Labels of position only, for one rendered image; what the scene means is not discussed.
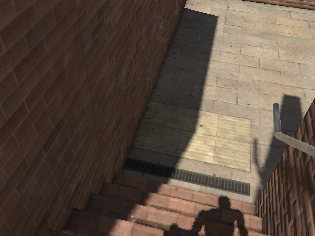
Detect stairs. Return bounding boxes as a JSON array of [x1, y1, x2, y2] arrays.
[[46, 173, 271, 236]]

